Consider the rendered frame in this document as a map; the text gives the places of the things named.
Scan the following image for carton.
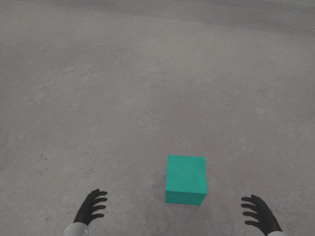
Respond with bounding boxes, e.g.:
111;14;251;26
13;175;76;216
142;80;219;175
165;154;207;206

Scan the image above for robot left forearm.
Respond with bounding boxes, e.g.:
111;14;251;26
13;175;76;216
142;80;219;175
62;222;89;236

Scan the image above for robot left hand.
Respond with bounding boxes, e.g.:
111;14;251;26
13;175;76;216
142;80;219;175
73;189;107;226

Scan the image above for robot right hand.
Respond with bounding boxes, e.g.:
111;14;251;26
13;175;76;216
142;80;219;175
241;195;283;236

